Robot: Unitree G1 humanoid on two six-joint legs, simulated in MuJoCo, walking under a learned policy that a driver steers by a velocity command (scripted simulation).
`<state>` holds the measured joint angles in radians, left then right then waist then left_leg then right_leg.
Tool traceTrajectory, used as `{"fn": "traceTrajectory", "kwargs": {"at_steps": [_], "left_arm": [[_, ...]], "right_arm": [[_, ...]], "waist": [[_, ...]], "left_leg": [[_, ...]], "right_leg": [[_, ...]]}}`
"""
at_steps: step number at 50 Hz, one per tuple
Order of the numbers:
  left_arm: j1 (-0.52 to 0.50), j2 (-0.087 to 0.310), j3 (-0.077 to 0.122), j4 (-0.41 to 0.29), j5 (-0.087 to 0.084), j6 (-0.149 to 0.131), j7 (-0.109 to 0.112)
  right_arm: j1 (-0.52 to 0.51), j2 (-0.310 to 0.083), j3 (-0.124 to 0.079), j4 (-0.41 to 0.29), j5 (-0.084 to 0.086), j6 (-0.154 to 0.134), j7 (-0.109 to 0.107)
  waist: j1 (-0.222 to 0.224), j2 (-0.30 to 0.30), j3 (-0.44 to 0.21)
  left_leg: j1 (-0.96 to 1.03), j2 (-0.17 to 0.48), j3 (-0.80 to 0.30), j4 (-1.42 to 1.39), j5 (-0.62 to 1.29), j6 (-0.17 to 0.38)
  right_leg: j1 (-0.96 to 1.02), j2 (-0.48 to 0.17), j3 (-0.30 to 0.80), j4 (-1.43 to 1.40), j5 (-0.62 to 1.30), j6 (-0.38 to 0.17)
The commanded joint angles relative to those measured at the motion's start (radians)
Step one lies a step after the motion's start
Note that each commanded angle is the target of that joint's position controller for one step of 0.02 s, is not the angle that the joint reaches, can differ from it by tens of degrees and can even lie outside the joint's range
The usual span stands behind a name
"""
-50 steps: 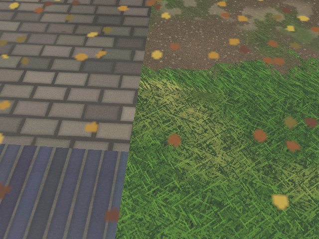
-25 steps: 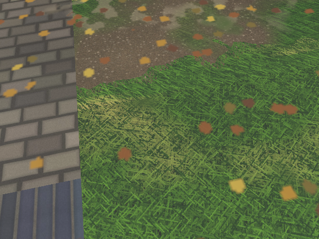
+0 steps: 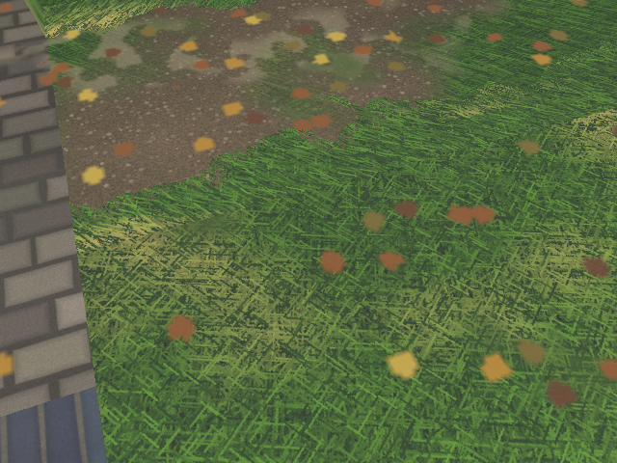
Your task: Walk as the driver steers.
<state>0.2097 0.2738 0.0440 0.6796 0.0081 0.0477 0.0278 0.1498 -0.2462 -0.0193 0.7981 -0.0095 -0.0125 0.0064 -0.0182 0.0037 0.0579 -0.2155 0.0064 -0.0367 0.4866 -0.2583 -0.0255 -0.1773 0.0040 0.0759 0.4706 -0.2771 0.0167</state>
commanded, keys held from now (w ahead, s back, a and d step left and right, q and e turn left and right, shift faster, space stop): no key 0.28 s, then w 0.72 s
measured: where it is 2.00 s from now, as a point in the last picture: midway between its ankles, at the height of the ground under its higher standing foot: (273, 316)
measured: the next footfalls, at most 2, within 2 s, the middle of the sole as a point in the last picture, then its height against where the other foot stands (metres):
right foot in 1.00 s outside the picture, level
left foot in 1.54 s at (248, 367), level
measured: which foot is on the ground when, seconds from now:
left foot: down 0.00-1.00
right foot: down 0.00-0.52, up 0.54-0.98, down 1.00-1.00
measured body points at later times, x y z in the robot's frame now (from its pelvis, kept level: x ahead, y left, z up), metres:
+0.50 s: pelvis +0.03 +0.00 +0.00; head +0.03 +0.01 +0.45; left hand +0.09 +0.27 -0.13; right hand +0.11 -0.28 -0.12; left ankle +0.02 +0.11 -0.73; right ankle -0.02 -0.14 -0.74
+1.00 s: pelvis +0.26 -0.01 -0.02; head +0.30 +0.00 +0.43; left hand +0.52 +0.20 -0.08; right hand +0.16 -0.28 -0.15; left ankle +0.03 +0.11 -0.73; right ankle +0.40 -0.11 -0.74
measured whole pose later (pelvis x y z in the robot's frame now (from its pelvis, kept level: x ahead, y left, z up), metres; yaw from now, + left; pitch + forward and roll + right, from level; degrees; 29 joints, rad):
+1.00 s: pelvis +0.26 -0.01 -0.02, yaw +1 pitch +2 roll +0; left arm -0.03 0.24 0.02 0.64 -0.02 -0.09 -0.04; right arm 0.49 -0.27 -0.03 1.00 0.00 -0.04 -0.01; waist -0.09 0.00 0.05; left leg 0.16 0.01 0.00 0.35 -0.49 0.02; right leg -0.51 0.02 -0.05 0.51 -0.04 -0.08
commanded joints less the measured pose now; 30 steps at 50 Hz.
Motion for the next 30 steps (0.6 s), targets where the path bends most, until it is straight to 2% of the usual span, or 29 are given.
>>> {"fn": "traceTrajectory", "kwargs": {"at_steps": [1,2,4,14,15,16,17,18,19,20,22,23,24,25,26,27,28,29,30], "left_arm": [[-0.019,0.103,0.027,-0.062,0.018,-0.025,-0.009],[-0.019,0.108,0.025,-0.059,0.016,-0.032,-0.010],[-0.008,0.106,0.021,-0.048,0.012,-0.044,-0.008],[0.012,0.086,0.008,-0.005,0.008,-0.062,-0.007],[0.029,0.086,0.008,0.007,0.007,-0.061,-0.005],[0.040,0.102,0.014,0.014,0.002,-0.057,-0.003],[0.057,0.131,0.024,0.018,-0.003,-0.052,-0.001],[0.082,0.152,0.029,0.023,-0.006,-0.051,0.000],[0.101,0.170,0.034,0.029,-0.011,-0.054,0.002],[0.113,0.173,0.036,0.036,-0.015,-0.062,0.004],[0.091,0.158,0.034,0.037,-0.021,-0.076,0.004],[0.059,0.154,0.033,0.030,-0.030,-0.077,0.002],[0.007,0.153,0.032,0.018,-0.038,-0.074,0.000],[-0.013,0.135,0.027,0.011,-0.032,-0.073,-0.001],[-0.034,0.078,0.011,-0.002,-0.019,-0.078,-0.003],[-0.049,0.025,-0.003,-0.049,-0.016,-0.091,-0.001],[-0.038,0.089,0.017,-0.055,-0.044,-0.107,0.006],[-0.007,0.113,0.024,-0.039,-0.060,-0.120,0.000],[0.004,0.113,0.025,-0.019,-0.055,-0.130,-0.009]], "right_arm": [[-0.031,-0.137,-0.030,-0.041,-0.008,-0.020,-0.002],[-0.036,-0.128,-0.028,-0.036,-0.002,-0.011,-0.008],[-0.016,-0.128,-0.029,-0.023,-0.001,-0.001,-0.015],[0.016,-0.132,-0.033,0.072,0.003,0.007,-0.033],[0.030,-0.126,-0.031,0.085,0.004,0.008,-0.035],[0.032,-0.124,-0.031,0.094,0.009,0.009,-0.037],[0.020,-0.121,-0.032,0.091,0.014,0.005,-0.037],[-0.005,-0.117,-0.031,0.077,0.018,-0.005,-0.035],[-0.031,-0.117,-0.031,0.059,0.025,-0.020,-0.031],[-0.048,-0.122,-0.033,0.047,0.033,-0.037,-0.024],[-0.028,-0.122,-0.035,0.048,0.046,-0.065,-0.005],[0.006,-0.116,-0.033,0.063,0.048,-0.077,0.005],[0.086,-0.113,-0.036,0.104,0.045,-0.085,0.012],[0.180,-0.122,-0.046,0.155,0.035,-0.086,0.015],[0.283,-0.154,-0.056,0.188,0.027,-0.086,0.015],[0.377,-0.273,-0.081,0.194,0.026,-0.090,0.016],[0.346,-0.262,-0.071,0.179,0.010,-0.099,0.023],[0.268,-0.206,-0.055,0.153,0.014,-0.106,0.019],[0.227,-0.177,-0.048,0.135,0.016,-0.107,0.015]], "waist": [[0.011,-0.070,-0.111],[0.010,-0.075,-0.080],[0.004,-0.079,-0.049],[0.002,-0.027,-0.037],[0.004,-0.034,-0.060],[0.013,-0.053,-0.051],[0.028,-0.094,-0.023],[0.044,-0.146,0.016],[0.056,-0.187,0.058],[0.058,-0.198,0.091],[0.036,-0.198,0.095],[0.011,-0.177,0.079],[-0.036,-0.151,0.045],[-0.073,-0.121,0.005],[-0.106,-0.018,-0.029],[-0.119,0.255,-0.055],[-0.101,0.235,-0.013],[-0.061,0.149,0.059],[-0.045,0.118,0.073]], "left_leg": [[0.033,0.024,-0.006,-0.040,0.089,-0.008],[0.028,0.025,-0.010,-0.036,0.106,-0.004],[0.023,0.028,-0.013,-0.037,0.118,-0.002],[0.044,0.033,-0.019,-0.044,0.135,-0.020],[0.048,0.017,0.001,-0.033,0.066,-0.020],[0.016,-0.012,0.035,0.008,-0.041,-0.016],[-0.048,-0.040,0.071,0.075,-0.141,-0.011],[-0.133,-0.048,0.090,0.150,-0.187,-0.005],[-0.196,-0.034,0.079,0.216,-0.203,0.011],[-0.234,-0.004,0.045,0.266,-0.214,0.035],[-0.269,0.036,0.018,0.247,-0.267,0.082],[-0.193,0.035,0.032,0.154,-0.231,0.101],[-0.017,0.010,0.069,0.028,-0.086,0.108],[0.151,-0.023,0.080,-0.018,0.024,0.093],[0.280,0.060,-0.055,-0.077,-0.025,0.104],[0.375,0.285,-0.470,-0.259,-0.240,0.221],[0.329,0.390,-0.691,-0.340,-0.347,0.319],[0.304,0.373,-0.616,-0.338,-0.375,0.310],[0.301,0.323,-0.507,-0.337,-0.322,0.272]], "right_leg": [[0.033,-0.083,0.081,-0.067,0.169,-0.064],[0.006,-0.071,0.074,-0.069,0.163,-0.053],[-0.026,-0.067,0.074,-0.069,0.160,-0.045],[-0.046,-0.050,0.067,-0.071,0.143,-0.047],[-0.034,-0.043,0.064,-0.084,0.046,-0.053],[-0.037,-0.044,0.081,-0.106,-0.124,-0.071],[-0.047,-0.073,0.138,-0.150,-0.322,-0.104],[-0.051,-0.138,0.240,-0.215,-0.478,-0.149],[-0.063,-0.207,0.344,-0.270,-0.553,-0.196],[-0.081,-0.255,0.416,-0.300,-0.546,-0.229],[-0.036,-0.279,0.412,-0.293,-0.438,-0.238],[-0.050,-0.255,0.355,-0.273,-0.377,-0.218],[-0.123,-0.203,0.268,-0.239,-0.301,-0.186],[-0.195,-0.143,0.189,-0.162,-0.232,-0.153],[-0.285,-0.068,0.086,0.032,-0.153,-0.104],[-0.466,0.060,-0.057,0.359,-0.199,-0.025],[-0.569,0.049,0.022,0.557,-0.324,-0.026],[-0.634,-0.013,0.063,0.636,-0.235,-0.046],[-0.652,-0.047,0.042,0.645,-0.137,-0.061]]}}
